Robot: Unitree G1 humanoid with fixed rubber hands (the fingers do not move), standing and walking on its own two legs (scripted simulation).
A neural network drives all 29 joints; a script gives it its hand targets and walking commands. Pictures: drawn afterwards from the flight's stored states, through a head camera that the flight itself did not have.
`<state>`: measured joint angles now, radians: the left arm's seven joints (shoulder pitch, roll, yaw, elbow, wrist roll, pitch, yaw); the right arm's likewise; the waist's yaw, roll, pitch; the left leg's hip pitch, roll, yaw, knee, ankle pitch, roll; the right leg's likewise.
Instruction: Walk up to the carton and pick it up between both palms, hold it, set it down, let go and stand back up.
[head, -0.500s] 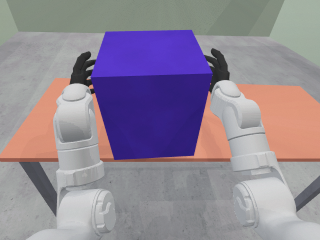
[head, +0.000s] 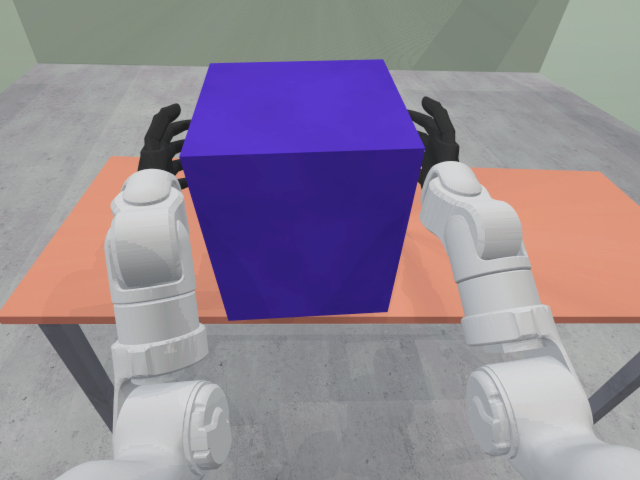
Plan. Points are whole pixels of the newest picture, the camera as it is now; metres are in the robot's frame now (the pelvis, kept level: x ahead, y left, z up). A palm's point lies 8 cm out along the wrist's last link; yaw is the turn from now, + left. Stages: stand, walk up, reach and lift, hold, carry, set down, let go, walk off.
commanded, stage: hold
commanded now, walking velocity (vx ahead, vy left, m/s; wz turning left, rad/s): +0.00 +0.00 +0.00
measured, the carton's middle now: (303, 194) +0.40 +0.00 +0.20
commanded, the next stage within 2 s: none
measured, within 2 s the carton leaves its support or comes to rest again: neither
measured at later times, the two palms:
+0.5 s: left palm (162, 180) +0.35 +0.16 +0.25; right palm (437, 169) +0.36 -0.14 +0.26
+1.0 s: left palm (161, 180) +0.35 +0.16 +0.25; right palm (437, 169) +0.36 -0.14 +0.26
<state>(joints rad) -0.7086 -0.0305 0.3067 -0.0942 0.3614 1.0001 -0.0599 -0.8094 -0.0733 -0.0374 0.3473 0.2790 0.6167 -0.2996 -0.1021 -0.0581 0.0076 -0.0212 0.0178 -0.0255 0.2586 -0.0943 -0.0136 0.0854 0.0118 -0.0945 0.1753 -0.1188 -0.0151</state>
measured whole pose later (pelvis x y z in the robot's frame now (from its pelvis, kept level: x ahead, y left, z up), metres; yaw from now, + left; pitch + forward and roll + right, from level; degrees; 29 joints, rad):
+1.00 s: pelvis +0.00 +0.00 +0.00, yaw +0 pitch -8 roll -1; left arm -0.71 -0.03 0.31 -0.09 0.36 1.00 -0.06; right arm -0.81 -0.07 -0.05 0.36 0.27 0.61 -0.29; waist -0.10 -0.06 0.01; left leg -0.02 0.02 -0.03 0.26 -0.10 -0.01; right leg 0.08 0.01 -0.10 0.18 -0.12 -0.02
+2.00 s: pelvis +0.00 +0.00 +0.00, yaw +0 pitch -8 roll -1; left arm -0.71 -0.03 0.31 -0.08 0.36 1.00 -0.06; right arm -0.81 -0.07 -0.05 0.36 0.27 0.61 -0.30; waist -0.10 -0.06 0.00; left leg -0.03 0.02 -0.03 0.26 -0.09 -0.01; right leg 0.08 0.01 -0.10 0.18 -0.12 -0.02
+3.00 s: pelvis +0.00 +0.00 +0.00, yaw +0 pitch -8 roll -1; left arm -0.71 -0.03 0.31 -0.09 0.37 0.99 -0.07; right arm -0.81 -0.07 -0.05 0.35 0.27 0.60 -0.30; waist -0.10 -0.06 0.01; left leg -0.02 0.02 -0.02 0.26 -0.09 -0.01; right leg 0.08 0.01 -0.09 0.18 -0.12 -0.02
